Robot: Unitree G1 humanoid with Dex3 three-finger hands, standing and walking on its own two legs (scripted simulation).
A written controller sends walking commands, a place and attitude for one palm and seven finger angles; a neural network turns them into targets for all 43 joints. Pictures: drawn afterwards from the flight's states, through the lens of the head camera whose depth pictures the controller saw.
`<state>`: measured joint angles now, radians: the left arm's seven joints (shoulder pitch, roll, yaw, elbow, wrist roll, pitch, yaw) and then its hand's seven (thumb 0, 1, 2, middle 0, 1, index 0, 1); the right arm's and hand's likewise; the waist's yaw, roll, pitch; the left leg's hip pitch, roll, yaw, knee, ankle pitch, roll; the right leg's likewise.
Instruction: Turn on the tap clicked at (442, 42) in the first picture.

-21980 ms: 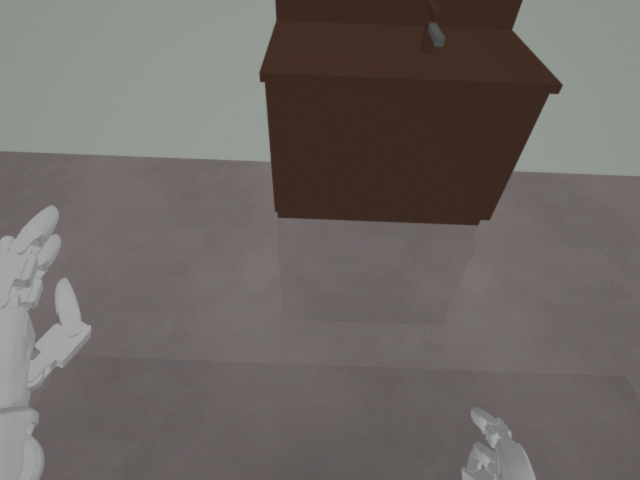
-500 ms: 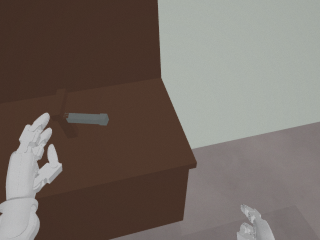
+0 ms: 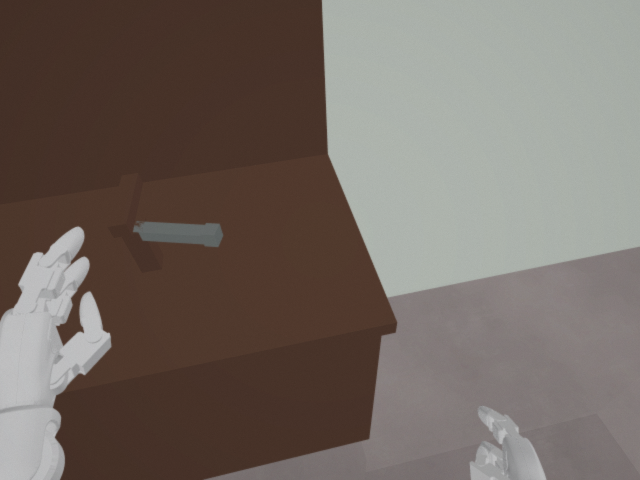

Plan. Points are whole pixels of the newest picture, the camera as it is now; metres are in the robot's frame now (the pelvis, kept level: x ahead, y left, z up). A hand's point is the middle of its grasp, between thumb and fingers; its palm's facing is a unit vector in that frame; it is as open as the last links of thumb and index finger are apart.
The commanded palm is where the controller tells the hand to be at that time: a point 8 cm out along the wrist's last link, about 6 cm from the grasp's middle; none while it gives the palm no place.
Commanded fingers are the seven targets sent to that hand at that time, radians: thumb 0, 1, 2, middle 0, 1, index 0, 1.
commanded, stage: step back with the hand held close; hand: left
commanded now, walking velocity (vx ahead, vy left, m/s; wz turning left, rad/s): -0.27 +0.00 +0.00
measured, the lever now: (212, 235) +0.47 +0.24 +0.03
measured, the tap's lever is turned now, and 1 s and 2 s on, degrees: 71 71 71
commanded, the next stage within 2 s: stop stepping back and stand still in 1.42 s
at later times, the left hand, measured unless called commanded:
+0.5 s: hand (66, 383) +0.16 +0.25 +0.15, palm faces +0.33 -0.81 -0.48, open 7.4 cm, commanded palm +0.11 +0.29 +0.17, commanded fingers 0.00 0.90 0.90 -0.20 -0.30 -0.20 -0.30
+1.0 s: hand (38, 452) +0.10 +0.24 +0.15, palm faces +0.32 -0.84 -0.43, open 7.4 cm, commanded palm +0.05 +0.30 +0.17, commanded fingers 0.00 0.90 0.90 -0.20 -0.30 -0.20 -0.30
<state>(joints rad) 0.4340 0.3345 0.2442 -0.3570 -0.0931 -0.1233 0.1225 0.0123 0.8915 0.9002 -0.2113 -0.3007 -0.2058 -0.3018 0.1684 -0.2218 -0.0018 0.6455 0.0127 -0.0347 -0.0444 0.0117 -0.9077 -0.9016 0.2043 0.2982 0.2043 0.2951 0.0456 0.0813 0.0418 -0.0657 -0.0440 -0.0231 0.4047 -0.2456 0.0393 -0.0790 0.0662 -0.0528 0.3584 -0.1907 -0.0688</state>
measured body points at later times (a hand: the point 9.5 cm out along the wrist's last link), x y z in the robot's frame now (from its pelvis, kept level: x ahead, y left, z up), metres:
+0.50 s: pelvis -0.05 +0.01 -0.01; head -0.04 -0.01 +0.44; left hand +0.13 +0.29 +0.18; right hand +0.12 -0.24 -0.10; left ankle -0.01 +0.09 -0.74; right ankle +0.01 -0.07 -0.74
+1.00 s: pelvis -0.11 +0.02 -0.02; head -0.07 +0.02 +0.43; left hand +0.08 +0.29 +0.17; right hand +0.08 -0.22 -0.10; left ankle -0.01 +0.09 -0.74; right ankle -0.06 -0.09 -0.74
